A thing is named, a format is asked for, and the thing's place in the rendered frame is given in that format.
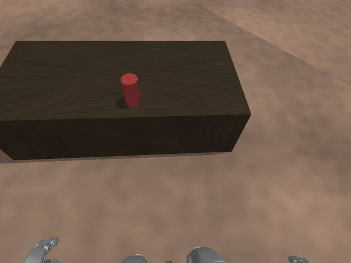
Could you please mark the left robot hand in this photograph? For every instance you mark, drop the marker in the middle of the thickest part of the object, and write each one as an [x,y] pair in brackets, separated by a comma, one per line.
[38,254]

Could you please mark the can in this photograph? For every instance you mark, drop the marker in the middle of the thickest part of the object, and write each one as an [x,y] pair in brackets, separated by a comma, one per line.
[130,88]

